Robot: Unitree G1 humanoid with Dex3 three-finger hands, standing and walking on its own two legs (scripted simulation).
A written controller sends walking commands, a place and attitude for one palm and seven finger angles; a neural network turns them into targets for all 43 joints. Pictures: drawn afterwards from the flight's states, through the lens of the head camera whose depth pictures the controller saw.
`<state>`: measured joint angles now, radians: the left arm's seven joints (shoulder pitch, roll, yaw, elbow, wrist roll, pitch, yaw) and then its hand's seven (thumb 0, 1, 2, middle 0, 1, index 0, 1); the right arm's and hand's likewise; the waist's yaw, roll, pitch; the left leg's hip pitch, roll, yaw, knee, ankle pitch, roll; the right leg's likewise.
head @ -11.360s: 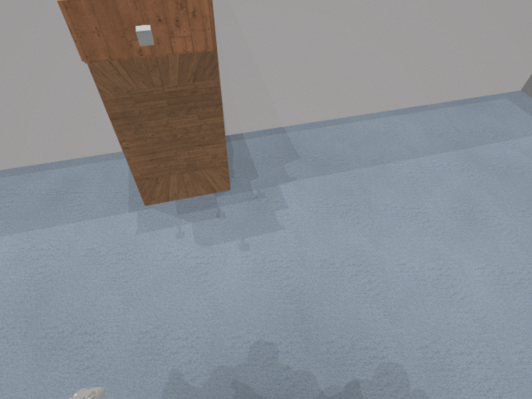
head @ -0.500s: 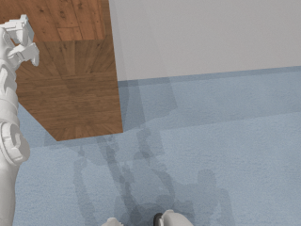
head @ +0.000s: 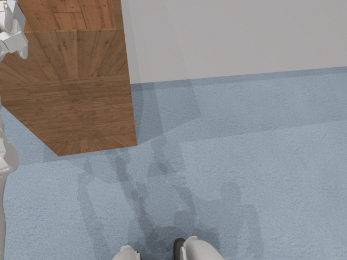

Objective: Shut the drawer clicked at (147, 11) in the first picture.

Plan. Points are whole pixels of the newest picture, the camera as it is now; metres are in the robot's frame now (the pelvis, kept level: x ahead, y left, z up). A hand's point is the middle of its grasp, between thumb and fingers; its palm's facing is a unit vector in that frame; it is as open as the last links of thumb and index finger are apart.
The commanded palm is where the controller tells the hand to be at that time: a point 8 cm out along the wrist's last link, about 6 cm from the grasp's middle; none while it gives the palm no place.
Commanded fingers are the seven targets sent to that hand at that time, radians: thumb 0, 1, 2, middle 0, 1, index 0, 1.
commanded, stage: pull the fist back off the drawer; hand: left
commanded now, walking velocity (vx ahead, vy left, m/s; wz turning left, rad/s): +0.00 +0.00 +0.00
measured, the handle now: (10, 10) +0.63 +0.27 +0.14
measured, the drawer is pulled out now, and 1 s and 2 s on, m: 0.00 0.00 0.00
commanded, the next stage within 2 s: draw the hand back to the body in 0.70 s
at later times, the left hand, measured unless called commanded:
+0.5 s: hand (22, 37) +0.55 +0.23 +0.14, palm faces +0.06 -1.00 +0.00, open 3.2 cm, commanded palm +0.52 +0.26 +0.14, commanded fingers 0.00 0.90 0.90 -1.40 -1.60 -1.40 -1.60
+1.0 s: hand (19, 55) +0.50 +0.23 +0.15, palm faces +0.04 -1.00 +0.00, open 3.2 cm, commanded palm +0.45 +0.27 +0.15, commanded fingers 0.00 0.90 0.90 -1.40 -1.60 -1.40 -1.60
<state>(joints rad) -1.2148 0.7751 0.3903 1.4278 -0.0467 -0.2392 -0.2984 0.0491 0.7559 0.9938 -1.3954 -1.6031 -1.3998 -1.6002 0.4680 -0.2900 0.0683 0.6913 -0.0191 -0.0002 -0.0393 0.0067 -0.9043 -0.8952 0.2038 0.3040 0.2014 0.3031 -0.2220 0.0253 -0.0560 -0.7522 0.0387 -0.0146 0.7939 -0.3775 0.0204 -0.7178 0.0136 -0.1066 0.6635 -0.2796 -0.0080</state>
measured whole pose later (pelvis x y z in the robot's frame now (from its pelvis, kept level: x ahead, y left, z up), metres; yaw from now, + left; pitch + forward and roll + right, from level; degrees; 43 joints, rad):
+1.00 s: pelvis +0.04 +0.01 +0.01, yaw -3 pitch +14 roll -2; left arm -0.68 0.51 0.44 0.86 -0.18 -0.17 -0.30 0.01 0.90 0.90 -1.39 -1.60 -1.40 -1.60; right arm 0.41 -0.27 0.02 0.59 0.03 0.06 -0.01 0.01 -0.91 -0.90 0.20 0.30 0.20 0.30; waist -0.11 0.03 -0.11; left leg -0.52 0.04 0.06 0.69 -0.41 0.03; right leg -0.53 0.02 -0.03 0.60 -0.31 0.00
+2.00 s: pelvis +0.00 -0.02 +0.04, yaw +0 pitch -6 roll -1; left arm 0.48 0.30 0.28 -0.38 -0.07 -0.13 0.09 0.01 0.89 0.89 -1.40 -1.60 -1.41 -1.60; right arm 0.20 -0.24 0.01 0.64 -0.01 -0.10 -0.07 0.02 -0.90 -0.90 0.20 0.30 0.20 0.30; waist 0.05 0.08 0.02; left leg -0.05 0.03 0.02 0.39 -0.24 -0.01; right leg -0.07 0.02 -0.07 0.35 -0.18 -0.03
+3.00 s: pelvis -0.07 +0.02 +0.02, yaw +0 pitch +0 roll -1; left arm 0.61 0.36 0.37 -0.59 -0.02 -0.24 0.14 0.01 0.89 0.89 -1.40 -1.60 -1.41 -1.60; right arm 0.20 -0.21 0.00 0.53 0.00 -0.05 -0.07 0.02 -0.90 -0.90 0.20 0.30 0.20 0.30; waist 0.00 0.00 0.01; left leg -0.41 -0.01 0.04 0.64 -0.26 0.05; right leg -0.40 -0.03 -0.05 0.55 -0.16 0.02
